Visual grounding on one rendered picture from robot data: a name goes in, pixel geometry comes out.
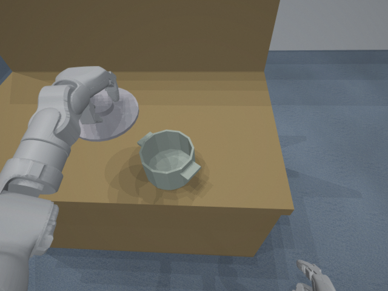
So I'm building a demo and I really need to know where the robot left forearm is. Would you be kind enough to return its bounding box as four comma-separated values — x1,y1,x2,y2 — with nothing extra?
0,78,90,198

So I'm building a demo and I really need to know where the robot right hand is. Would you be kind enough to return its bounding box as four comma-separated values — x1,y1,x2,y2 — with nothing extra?
292,259,336,291

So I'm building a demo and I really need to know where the pot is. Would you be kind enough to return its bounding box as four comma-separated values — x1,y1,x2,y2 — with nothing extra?
137,130,201,190

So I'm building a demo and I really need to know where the robot left upper arm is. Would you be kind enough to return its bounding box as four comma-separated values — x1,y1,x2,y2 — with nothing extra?
0,190,59,291

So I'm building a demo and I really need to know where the knob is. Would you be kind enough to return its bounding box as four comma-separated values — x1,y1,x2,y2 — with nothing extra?
90,95,114,117

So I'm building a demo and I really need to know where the robot left hand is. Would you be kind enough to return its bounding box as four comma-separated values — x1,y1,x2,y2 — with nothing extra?
55,66,119,124

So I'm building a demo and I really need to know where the table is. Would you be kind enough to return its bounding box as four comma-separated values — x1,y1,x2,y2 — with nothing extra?
0,0,294,257

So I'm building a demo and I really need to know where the lid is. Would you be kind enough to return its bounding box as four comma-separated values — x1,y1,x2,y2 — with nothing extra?
79,88,139,142

